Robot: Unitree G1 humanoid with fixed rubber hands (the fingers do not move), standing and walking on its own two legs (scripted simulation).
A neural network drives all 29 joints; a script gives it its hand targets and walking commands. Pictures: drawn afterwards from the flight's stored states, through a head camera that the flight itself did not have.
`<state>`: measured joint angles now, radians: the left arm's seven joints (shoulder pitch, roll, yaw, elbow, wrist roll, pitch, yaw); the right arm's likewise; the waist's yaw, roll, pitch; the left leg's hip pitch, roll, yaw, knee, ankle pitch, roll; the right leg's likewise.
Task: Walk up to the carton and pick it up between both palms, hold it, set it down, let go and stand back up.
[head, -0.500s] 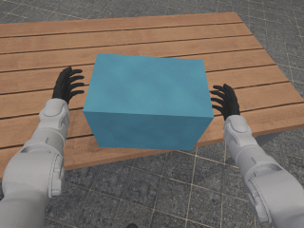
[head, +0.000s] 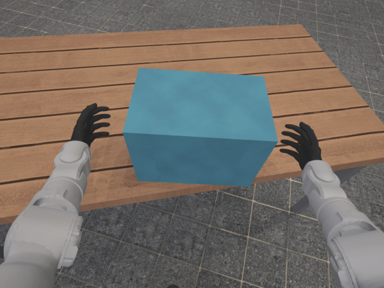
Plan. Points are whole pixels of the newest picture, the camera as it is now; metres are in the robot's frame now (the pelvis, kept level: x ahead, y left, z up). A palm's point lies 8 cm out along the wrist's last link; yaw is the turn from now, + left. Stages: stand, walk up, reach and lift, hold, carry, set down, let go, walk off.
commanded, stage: set down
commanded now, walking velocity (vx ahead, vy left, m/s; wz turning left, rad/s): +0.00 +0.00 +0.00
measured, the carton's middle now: (197, 131) +0.47 +0.03 +0.00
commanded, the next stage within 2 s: none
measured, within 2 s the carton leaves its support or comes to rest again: neither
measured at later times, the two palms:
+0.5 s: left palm (79, 168) +0.33 +0.26 +0.03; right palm (327, 186) +0.32 -0.24 +0.04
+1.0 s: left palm (73, 201) +0.27 +0.26 +0.01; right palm (327, 220) +0.26 -0.23 +0.02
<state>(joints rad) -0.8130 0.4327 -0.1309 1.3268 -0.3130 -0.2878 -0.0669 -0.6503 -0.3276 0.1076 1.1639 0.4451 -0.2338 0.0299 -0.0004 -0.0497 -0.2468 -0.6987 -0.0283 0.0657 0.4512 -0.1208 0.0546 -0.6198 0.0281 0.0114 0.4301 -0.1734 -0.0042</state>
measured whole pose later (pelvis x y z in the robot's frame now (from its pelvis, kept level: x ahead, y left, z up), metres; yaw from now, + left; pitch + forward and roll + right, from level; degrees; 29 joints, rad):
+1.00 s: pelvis +0.01 -0.01 +0.01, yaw +1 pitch +5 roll -1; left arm -0.07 0.42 -0.01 0.62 -0.30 -0.22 -0.09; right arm 0.03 -0.24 0.07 0.50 0.38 -0.18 -0.05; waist 0.00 -0.05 -0.11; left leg -0.36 -0.02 0.06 0.45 -0.18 0.05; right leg -0.28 0.03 0.01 0.43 -0.23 -0.01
